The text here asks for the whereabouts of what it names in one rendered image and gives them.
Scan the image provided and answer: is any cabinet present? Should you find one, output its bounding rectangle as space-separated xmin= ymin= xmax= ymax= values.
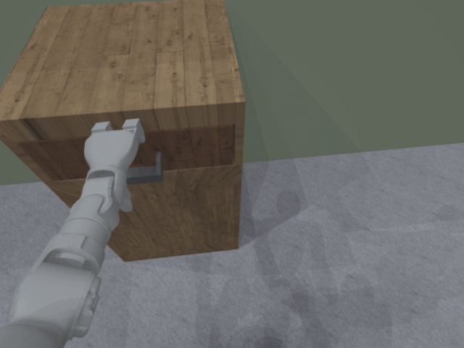
xmin=0 ymin=0 xmax=246 ymax=262

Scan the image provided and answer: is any handle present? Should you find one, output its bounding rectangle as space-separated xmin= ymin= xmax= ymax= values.
xmin=125 ymin=152 xmax=163 ymax=185

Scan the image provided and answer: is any drawer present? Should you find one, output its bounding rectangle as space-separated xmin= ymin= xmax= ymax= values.
xmin=18 ymin=124 xmax=233 ymax=181

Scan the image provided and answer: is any robot left upper arm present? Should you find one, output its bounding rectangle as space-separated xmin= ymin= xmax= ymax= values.
xmin=0 ymin=262 xmax=102 ymax=348

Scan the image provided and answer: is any left robot hand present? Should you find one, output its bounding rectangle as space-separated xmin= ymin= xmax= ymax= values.
xmin=84 ymin=118 xmax=145 ymax=212

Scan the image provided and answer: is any left robot forearm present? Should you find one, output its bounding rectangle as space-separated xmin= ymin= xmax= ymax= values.
xmin=7 ymin=165 xmax=127 ymax=325

